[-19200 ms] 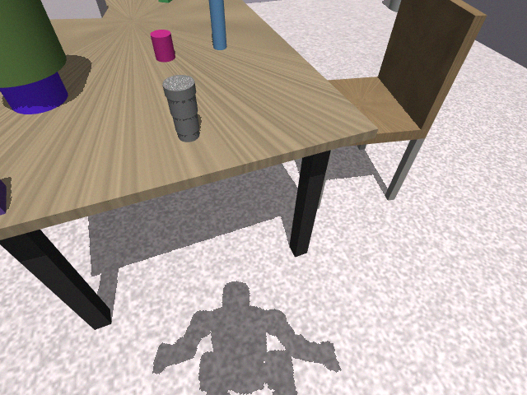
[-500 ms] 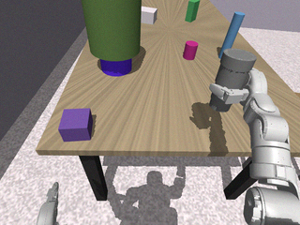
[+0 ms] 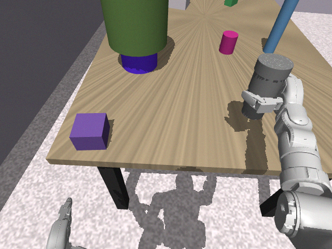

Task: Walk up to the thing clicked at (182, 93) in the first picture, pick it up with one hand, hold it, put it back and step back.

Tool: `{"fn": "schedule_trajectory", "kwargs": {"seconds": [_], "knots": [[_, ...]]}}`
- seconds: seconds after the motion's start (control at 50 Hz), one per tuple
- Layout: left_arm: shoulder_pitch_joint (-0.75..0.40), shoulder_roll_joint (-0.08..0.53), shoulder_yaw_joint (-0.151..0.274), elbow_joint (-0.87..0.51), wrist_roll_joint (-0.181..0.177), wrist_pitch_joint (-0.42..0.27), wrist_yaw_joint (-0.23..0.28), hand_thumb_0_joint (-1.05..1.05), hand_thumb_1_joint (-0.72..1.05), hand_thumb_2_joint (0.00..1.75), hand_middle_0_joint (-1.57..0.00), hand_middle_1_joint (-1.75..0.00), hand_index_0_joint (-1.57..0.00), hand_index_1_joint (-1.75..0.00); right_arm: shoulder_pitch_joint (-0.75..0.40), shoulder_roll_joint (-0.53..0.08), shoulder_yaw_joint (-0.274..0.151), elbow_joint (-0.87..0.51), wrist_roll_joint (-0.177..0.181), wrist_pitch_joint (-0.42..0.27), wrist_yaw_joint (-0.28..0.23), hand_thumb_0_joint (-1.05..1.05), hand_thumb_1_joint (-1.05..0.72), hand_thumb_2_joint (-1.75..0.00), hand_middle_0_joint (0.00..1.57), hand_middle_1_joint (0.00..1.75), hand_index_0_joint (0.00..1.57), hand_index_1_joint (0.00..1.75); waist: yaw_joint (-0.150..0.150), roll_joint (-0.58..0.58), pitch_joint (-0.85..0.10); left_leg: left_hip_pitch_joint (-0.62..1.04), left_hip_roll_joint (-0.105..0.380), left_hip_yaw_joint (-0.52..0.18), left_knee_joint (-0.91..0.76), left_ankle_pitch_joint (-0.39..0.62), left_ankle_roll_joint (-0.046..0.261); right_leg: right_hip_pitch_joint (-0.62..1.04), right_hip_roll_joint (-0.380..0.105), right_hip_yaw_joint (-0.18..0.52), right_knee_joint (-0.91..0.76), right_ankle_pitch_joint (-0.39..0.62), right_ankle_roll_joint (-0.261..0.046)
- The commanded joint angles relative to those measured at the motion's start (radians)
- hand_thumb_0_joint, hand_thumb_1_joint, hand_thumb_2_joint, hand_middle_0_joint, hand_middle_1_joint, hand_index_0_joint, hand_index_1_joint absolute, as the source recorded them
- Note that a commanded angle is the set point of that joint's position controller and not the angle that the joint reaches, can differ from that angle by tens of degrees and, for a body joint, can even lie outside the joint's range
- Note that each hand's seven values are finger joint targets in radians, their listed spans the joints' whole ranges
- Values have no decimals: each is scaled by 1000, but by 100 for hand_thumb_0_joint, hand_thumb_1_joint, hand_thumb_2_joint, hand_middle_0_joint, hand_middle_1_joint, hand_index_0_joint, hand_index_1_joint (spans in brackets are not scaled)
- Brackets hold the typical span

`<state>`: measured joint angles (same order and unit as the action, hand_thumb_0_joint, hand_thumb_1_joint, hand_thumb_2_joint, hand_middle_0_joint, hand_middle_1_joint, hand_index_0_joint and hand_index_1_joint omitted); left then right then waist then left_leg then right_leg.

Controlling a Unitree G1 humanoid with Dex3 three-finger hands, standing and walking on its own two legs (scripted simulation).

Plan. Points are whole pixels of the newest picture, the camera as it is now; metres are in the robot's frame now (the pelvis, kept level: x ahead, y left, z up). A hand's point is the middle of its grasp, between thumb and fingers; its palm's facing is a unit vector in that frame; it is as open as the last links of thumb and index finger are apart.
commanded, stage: crouch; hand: right
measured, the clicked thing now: (262, 89) +0.44 -0.20 +0.17
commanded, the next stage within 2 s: lower in 0.40 s
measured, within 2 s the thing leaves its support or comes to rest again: neither
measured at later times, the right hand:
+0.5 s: hand (258, 91) +0.47 -0.21 +0.14, palm faces +0.19 +0.98 +0.01, open 9.4 cm
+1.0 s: hand (251, 105) +0.48 -0.21 +0.08, palm faces +0.20 +0.98 +0.01, open 9.4 cm
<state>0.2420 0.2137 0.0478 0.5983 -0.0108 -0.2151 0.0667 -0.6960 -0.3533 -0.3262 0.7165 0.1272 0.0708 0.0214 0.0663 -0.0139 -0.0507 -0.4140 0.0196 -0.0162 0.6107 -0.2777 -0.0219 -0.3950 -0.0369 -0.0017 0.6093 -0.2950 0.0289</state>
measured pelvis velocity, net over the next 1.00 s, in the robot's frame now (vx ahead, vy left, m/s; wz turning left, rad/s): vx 0.00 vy -0.01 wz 0.01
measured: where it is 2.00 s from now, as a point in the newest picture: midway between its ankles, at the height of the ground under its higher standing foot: outside the picture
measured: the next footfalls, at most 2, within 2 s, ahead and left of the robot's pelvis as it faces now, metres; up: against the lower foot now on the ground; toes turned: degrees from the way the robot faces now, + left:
none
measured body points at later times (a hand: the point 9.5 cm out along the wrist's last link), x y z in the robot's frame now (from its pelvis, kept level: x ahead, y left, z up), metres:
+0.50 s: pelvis +0.01 -0.01 +0.00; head +0.05 -0.01 +0.44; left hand +0.15 +0.25 -0.08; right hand +0.45 -0.26 +0.14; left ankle +0.02 +0.13 -0.73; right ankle +0.01 -0.14 -0.73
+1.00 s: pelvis +0.00 -0.01 -0.02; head +0.07 -0.02 +0.43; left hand +0.14 +0.26 -0.08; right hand +0.46 -0.26 +0.08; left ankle +0.02 +0.13 -0.73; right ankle +0.01 -0.14 -0.73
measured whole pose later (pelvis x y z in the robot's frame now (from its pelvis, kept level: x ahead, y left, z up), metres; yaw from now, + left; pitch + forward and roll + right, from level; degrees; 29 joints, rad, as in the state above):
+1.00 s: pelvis +0.00 -0.01 -0.02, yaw +1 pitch +12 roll +1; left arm 0.26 0.21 0.02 0.43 0.01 -0.11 0.05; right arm -0.75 -0.42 -0.40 1.00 0.09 -0.24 0.05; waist 0.14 0.01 -0.08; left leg -0.63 0.00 -0.02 0.74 -0.32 -0.03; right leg -0.63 -0.05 0.00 0.79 -0.37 0.02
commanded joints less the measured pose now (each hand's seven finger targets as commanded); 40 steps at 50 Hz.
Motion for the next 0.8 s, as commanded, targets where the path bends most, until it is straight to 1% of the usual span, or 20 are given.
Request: {"fn": "schedule_trajectory", "kwargs": {"seconds": [0.0,0.06,0.08,0.12,0.2,0.22,0.26,0.34,0.38,0.44,0.48,0.54,0.56,0.6,0.62,0.66,0.68,0.7,0.72,0.78], "knots": [[-72,137,61,-177,-1,-32,4,0,-55,5,-5,-4,-5,-4,-564,-251,-36,-270,13,-139,4,0,-23,-136,132,147,137,147,10,-31,-412,105,-23,40,-61,284,12,186,29,-12,-40,256,-35],[-36,152,74,-148,-2,-12,8,0,-56,6,-5,-4,-5,-5,-524,-294,-65,-201,8,-150,4,0,-22,-135,132,147,136,147,7,-40,-406,95,-25,42,-53,310,12,179,28,-11,-30,294,-34],[-56,100,22,-165,-4,-6,-2,0,-55,5,-5,-5,-5,-5,-550,-260,-38,-229,9,-162,8,0,-23,-135,131,146,136,146,-8,-57,-395,99,-25,44,-47,312,15,174,27,-11,-28,307,-29],[-86,159,80,-216,-4,-2,9,0,-55,5,-5,-4,-5,-4,-569,-285,-50,-215,4,-176,10,0,-22,-135,132,147,136,147,12,-45,-455,100,-23,39,-47,326,14,200,27,-13,-18,314,-31],[-48,111,36,-177,-6,19,-2,0,-55,5,-5,-4,-5,-4,-511,-262,-52,-135,11,-188,21,0,-23,-134,131,145,136,145,1,-41,-382,87,-28,46,-44,308,14,146,25,-11,-21,303,-30],[-84,143,63,-229,-5,14,2,0,-55,5,-5,-4,-5,-4,-535,-253,-42,-141,10,-198,25,0,-21,-135,131,147,136,147,15,-38,-427,80,-30,45,-39,314,14,176,20,-9,-12,326,-28],[-43,114,37,-217,-5,27,-3,0,-55,5,-5,-4,-5,-4,-604,-298,-53,-201,3,-218,20,0,-24,-135,133,147,137,147,8,-73,-449,80,-30,43,-34,334,17,190,21,-13,-4,359,-28],[-32,144,61,-224,-6,38,-4,0,-54,5,-5,-4,-5,-4,-520,-260,-48,-89,8,-220,28,0,-24,-134,132,146,136,146,20,-36,-402,69,-31,42,-32,310,15,142,22,-12,-7,306,-31],[-74,136,47,-289,-5,38,-3,0,-55,5,-5,-4,-5,-4,-642,-335,-76,-213,1,-249,19,0,-24,-133,132,145,136,145,14,-70,-467,89,-27,38,-29,318,15,162,24,-17,3,304,-33],[-12,122,45,-229,-8,50,-8,0,-54,5,-5,-4,-5,-4,-515,-252,-45,-51,6,-238,31,0,-25,-133,132,146,137,146,25,-43,-369,48,-30,40,-29,293,16,118,24,-13,3,282,-34],[-90,161,66,-326,-6,44,1,0,-55,5,-5,-4,-5,-4,-663,-345,-75,-191,-2,-268,23,0,-25,-134,133,146,137,146,30,-62,-483,66,-28,35,-24,299,15,158,22,-14,11,275,-36],[53,111,50,-172,-5,60,-9,0,-55,5,-5,-5,-5,-5,-522,-270,-58,-27,4,-256,33,0,-24,-132,131,145,135,145,32,-82,-346,6,-32,40,-23,263,20,103,20,-10,9,256,-30],[-8,137,59,-226,-7,55,-9,0,-56,6,-5,-5,-5,-5,-460,-232,-47,60,9,-251,38,0,-25,-132,131,144,135,144,35,-22,-332,4,-33,41,-25,249,17,73,20,-7,8,232,-34],[-85,172,78,-311,1,48,-2,0,-55,5,-5,-4,-4,-5,-601,-324,-78,-60,-9,-290,30,0,-22,-130,130,143,134,143,42,-29,-455,24,-33,37,-7,280,15,112,15,-9,28,266,-35],[-37,137,48,-266,2,54,-6,0,-55,5,-5,-4,-5,-5,-587,-302,-64,-49,-9,-294,32,0,-21,-130,130,143,134,143,33,-43,-429,12,-35,38,0,278,18,102,15,-9,33,272,-33],[4,150,66,-249,0,56,-9,0,-55,5,-5,-4,-5,-4,-502,-271,-72,61,2,-300,48,0,-21,-131,131,145,135,145,48,-30,-402,-8,-34,35,6,283,16,79,18,-7,49,282,-33],[-30,127,33,-284,0,55,-13,0,-55,5,-5,-4,-4,-5,-519,-300,-82,4,-1,-315,47,0,-22,-131,131,144,135,144,29,-37,-427,20,-31,32,12,294,15,69,21,-9,51,285,-34],[-65,159,59,-338,2,53,-7,0,-55,5,-5,-4,-4,-5,-618,-359,-98,-98,-9,-340,43,0,-21,-132,131,145,136,145,38,-60,-534,40,-29,24,25,332,16,114,20,-11,65,324,-34],[-55,182,82,-324,8,54,-1,0,-55,5,-5,-4,-4,-5,-633,-361,-94,-70,-12,-345,41,0,-21,-131,131,144,136,144,50,-69,-524,19,-32,28,27,318,16,112,18,-10,70,313,-33],[29,110,30,-245,9,62,-16,0,-55,5,-5,-4,-4,-5,-519,-260,-60,58,-5,-349,50,0,-23,-133,133,146,137,146,49,-72,-420,-33,-36,28,33,275,20,47,20,-7,76,278,-30]]}}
